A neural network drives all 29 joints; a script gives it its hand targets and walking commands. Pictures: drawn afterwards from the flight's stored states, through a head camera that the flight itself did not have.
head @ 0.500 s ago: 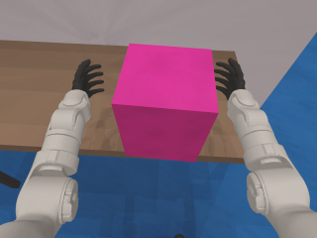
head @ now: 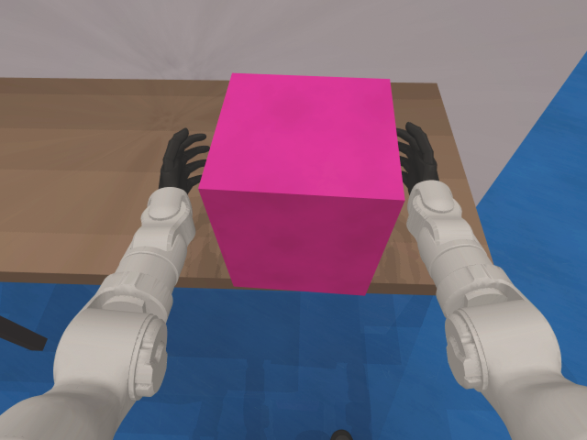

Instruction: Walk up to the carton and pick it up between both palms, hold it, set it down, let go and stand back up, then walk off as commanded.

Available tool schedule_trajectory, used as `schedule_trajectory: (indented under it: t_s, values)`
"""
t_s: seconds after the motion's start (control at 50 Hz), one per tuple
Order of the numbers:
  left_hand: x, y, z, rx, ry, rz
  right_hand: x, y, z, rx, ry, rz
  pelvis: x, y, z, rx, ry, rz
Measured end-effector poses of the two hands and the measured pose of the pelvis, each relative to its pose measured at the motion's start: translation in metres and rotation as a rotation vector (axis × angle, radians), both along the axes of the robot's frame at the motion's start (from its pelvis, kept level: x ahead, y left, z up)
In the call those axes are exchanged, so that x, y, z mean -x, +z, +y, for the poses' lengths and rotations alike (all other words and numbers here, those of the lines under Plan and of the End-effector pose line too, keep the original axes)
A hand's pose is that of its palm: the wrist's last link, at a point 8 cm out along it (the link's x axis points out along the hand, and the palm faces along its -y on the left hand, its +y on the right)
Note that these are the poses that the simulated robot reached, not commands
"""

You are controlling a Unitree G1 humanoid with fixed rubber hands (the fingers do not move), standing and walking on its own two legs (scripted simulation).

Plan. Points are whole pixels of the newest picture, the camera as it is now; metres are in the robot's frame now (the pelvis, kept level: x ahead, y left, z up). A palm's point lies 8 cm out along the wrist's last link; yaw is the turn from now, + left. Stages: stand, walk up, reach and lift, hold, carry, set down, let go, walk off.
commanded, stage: reach and lift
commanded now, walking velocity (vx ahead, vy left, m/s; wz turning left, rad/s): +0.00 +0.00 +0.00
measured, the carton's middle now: (303, 193) +0.43 +0.00 +0.05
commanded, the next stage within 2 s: none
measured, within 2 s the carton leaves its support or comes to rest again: leaves its support in 1.94 s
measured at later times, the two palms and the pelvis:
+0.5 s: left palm (195, 187) +0.42 +0.15 +0.08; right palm (414, 184) +0.44 -0.16 +0.07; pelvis -0.01 -0.01 +0.00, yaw +1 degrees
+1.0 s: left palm (194, 192) +0.41 +0.15 +0.08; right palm (411, 189) +0.43 -0.15 +0.07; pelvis +0.03 +0.00 +0.01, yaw +2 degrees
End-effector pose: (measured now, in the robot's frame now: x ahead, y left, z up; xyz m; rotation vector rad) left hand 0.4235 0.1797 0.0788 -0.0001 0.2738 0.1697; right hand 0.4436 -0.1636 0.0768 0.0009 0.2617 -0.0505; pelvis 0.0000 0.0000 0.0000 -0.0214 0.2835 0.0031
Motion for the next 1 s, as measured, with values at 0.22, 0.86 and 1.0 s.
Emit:
schedule_trajectory:
  t_s: [0.22,0.86,1.0]
  values:
    - [-0.001,-0.002,-0.010,0.004,-0.006,-0.027,-0.001,-0.004,0.004,-0.007,-0.007,-0.008,0.007,-0.005,-0.002,-0.004,0.004,0.036]
    - [0.013,0.001,-0.027,-0.018,-0.059,-0.096,0.016,-0.003,0.014,0.039,-0.073,-0.096,-0.019,0.013,-0.001,0.000,0.035,-0.151]
    - [0.010,-0.001,-0.027,-0.011,-0.059,-0.082,0.014,-0.005,0.014,0.047,-0.073,-0.087,-0.029,0.013,0.000,0.006,0.035,-0.179]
